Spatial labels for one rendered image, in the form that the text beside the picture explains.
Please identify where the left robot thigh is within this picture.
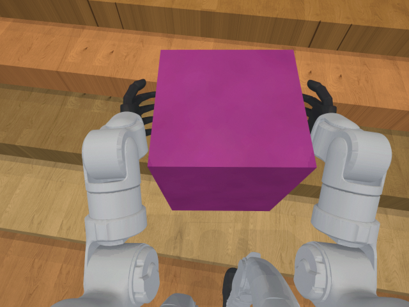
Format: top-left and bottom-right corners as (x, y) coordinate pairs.
(160, 293), (198, 307)

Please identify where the robot left upper arm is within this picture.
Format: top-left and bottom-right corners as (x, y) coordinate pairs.
(51, 243), (160, 307)

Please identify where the robot left hand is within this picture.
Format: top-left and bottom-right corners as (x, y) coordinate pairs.
(120, 79), (156, 136)

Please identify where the carton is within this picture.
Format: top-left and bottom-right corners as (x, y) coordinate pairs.
(148, 50), (317, 211)

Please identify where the robot thigh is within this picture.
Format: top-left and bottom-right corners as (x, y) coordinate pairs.
(237, 257), (300, 307)
(160, 293), (198, 307)

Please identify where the left robot forearm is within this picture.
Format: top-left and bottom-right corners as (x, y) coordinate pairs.
(82, 111), (148, 279)

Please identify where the robot right upper arm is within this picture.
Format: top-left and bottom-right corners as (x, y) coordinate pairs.
(293, 241), (409, 307)

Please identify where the right robot forearm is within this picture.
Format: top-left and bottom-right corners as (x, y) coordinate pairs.
(311, 113), (392, 287)

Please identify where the right robot thigh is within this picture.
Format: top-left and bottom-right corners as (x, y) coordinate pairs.
(237, 257), (300, 307)

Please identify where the robot right hand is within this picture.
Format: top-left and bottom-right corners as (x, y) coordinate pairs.
(302, 80), (337, 134)

